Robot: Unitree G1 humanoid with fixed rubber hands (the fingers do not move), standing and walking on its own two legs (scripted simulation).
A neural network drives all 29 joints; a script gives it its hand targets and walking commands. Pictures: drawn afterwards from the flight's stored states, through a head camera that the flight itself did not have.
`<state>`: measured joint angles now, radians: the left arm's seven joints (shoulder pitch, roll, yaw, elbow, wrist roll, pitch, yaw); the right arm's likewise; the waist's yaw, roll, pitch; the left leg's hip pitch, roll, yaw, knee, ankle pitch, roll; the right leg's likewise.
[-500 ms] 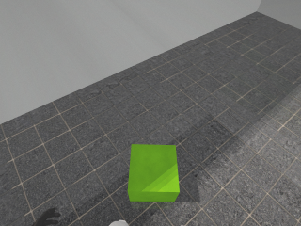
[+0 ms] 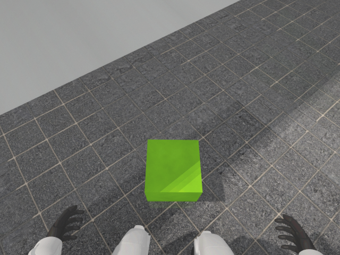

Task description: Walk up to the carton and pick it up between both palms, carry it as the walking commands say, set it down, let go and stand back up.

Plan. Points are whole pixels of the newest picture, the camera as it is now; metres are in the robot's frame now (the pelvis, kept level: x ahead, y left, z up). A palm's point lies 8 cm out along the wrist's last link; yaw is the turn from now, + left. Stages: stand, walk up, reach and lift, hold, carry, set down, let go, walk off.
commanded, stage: reach and lift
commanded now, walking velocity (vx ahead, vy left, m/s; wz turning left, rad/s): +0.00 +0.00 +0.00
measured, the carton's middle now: (172, 171) +0.51 -0.01 -0.63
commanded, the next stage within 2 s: none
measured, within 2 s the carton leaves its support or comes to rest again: neither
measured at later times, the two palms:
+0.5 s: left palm (85, 189) +0.28 +0.25 -0.15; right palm (273, 196) +0.27 -0.28 -0.13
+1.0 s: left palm (114, 145) +0.44 +0.20 -0.18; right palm (253, 155) +0.41 -0.27 -0.18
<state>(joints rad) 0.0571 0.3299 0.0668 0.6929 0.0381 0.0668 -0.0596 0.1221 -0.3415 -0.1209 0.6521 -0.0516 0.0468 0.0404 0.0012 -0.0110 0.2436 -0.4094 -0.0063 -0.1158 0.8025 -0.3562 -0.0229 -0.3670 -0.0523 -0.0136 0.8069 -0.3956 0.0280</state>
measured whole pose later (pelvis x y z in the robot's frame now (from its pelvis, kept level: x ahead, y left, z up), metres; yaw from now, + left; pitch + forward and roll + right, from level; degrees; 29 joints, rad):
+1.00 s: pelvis -0.03 +0.01 -0.07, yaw -3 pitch +36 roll -2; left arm -0.90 0.29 0.14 0.71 -0.07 0.21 0.07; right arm -0.91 -0.39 -0.27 0.83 0.02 0.16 0.06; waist 0.00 0.04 0.09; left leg -1.36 0.00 -0.12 1.05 -0.30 -0.05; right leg -1.32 -0.03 0.01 1.04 -0.33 0.05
